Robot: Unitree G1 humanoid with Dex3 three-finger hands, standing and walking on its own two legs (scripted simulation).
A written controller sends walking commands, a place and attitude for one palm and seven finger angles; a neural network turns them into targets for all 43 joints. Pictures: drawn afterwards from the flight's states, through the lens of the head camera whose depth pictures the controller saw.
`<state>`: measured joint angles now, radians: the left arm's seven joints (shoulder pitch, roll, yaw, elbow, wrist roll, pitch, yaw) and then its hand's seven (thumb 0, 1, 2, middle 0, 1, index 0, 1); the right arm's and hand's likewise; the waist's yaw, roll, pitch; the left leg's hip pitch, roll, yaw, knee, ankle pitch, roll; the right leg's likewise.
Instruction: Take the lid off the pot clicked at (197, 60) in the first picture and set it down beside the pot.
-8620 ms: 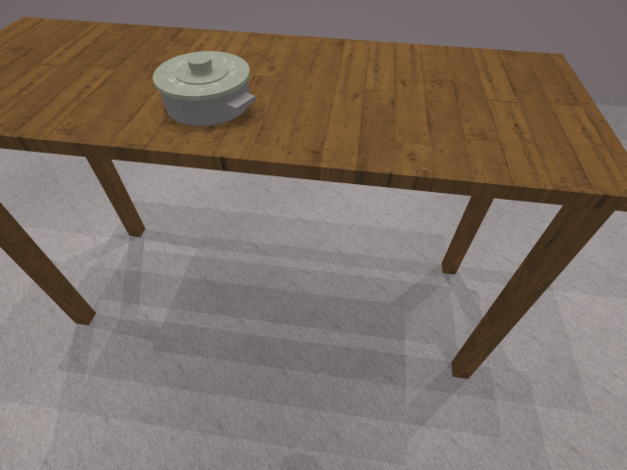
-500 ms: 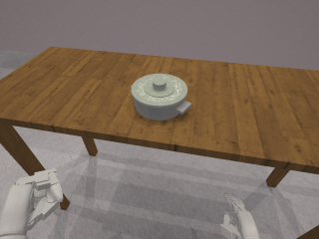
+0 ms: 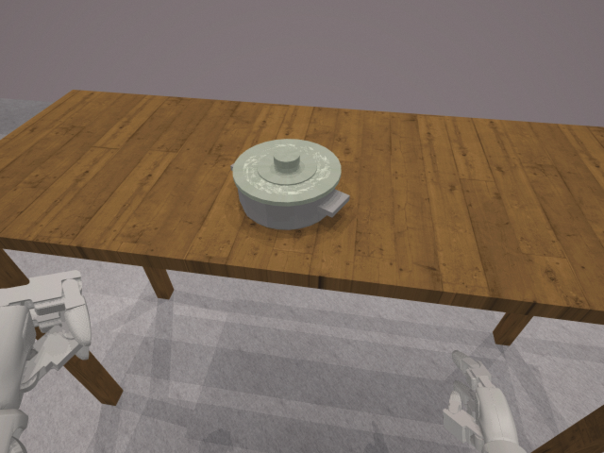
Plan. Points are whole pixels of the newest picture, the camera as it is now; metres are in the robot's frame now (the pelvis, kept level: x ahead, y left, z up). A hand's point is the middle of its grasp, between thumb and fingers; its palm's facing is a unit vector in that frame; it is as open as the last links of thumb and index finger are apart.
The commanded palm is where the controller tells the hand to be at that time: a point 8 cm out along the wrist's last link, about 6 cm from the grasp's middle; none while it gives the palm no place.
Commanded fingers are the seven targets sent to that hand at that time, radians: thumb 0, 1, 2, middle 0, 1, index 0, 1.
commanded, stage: raise the hand higher, near the body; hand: left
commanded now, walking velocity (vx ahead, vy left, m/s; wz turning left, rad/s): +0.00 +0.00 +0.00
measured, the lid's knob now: (286, 157) +0.51 +0.10 +0.15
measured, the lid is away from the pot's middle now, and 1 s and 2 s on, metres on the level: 0.00 0.00 0.00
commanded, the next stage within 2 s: reach forward and open the fingers in 0.26 s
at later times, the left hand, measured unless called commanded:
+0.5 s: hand (68, 278) +0.19 +0.24 +0.22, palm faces +0.46 -0.47 -0.75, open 3.0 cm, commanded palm +0.14 +0.27 +0.24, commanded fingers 0.00 0.71 1.07 -1.26 -1.22 -1.26 -1.22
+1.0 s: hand (73, 264) +0.22 +0.27 +0.20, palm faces +0.00 -0.02 -1.00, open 5.3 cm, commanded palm +0.19 +0.27 +0.26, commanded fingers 0.00 -0.20 1.59 -1.00 -0.33 -1.00 -0.33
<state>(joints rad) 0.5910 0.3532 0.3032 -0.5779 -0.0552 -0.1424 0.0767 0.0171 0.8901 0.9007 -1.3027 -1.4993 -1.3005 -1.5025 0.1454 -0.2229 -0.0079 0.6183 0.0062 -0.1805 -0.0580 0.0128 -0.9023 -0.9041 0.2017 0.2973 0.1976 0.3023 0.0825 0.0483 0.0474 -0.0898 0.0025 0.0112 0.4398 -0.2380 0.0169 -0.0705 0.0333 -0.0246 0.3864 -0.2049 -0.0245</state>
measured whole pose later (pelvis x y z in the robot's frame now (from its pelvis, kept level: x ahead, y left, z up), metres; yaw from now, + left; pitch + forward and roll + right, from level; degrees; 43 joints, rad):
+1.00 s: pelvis -0.03 +0.01 +0.00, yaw +1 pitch -4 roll +0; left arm -0.01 0.75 0.09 -0.39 0.69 0.17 -0.38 0.00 0.15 1.39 -1.12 -0.67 -1.12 -0.67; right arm 0.05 -0.27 0.07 0.55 0.05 0.09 -0.01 0.01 -0.90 -0.90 0.20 0.30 0.20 0.30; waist 0.11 0.12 0.02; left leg -0.18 -0.04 0.01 0.43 -0.18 0.04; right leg -0.18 -0.01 -0.03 0.43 -0.18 0.00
